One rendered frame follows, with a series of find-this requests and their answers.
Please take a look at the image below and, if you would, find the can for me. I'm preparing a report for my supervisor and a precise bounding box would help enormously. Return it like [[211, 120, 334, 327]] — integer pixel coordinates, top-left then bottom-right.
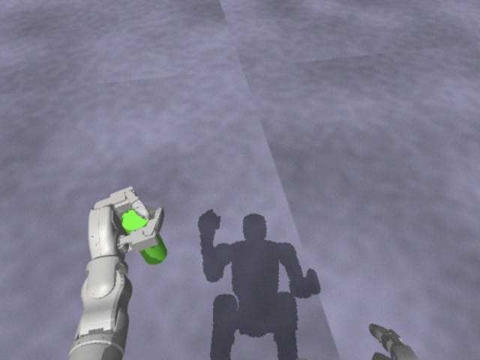
[[121, 209, 167, 265]]

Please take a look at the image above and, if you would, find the left robot arm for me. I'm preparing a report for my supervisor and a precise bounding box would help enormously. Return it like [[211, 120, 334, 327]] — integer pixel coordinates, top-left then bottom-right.
[[68, 255, 133, 360]]

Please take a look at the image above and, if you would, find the right robot hand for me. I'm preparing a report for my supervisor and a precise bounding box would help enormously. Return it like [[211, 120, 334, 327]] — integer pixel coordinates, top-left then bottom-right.
[[369, 324, 418, 360]]

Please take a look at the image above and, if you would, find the left robot hand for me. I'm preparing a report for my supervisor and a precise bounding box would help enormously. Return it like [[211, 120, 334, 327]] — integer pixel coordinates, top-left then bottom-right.
[[88, 187, 164, 260]]

